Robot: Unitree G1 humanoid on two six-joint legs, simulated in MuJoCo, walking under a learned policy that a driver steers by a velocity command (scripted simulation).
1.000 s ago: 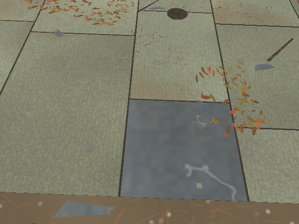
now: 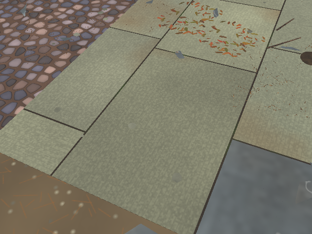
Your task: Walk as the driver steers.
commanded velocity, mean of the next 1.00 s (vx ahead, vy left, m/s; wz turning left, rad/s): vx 0.30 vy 0.00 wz -0.29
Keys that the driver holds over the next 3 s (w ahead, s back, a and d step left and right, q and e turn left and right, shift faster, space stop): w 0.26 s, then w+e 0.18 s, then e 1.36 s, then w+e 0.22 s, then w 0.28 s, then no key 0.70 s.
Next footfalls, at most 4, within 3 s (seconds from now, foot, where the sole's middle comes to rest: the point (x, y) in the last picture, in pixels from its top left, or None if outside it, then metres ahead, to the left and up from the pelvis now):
0.36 left None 0.35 0.15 -0.77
0.84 right None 0.49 -0.11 -0.77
1.28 left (143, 229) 0.55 0.12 -0.77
1.70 right None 0.37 -0.08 -0.77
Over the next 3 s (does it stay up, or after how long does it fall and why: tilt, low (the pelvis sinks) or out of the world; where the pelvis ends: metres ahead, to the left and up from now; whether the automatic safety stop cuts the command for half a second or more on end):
stays up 0.56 -0.24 0.00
